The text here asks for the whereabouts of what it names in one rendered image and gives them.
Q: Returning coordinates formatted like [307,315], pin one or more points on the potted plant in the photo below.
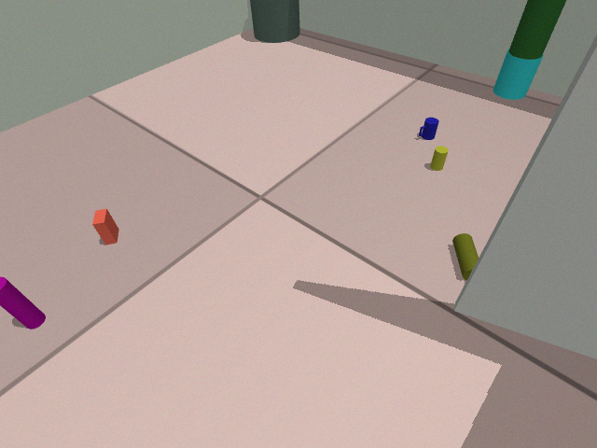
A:
[526,51]

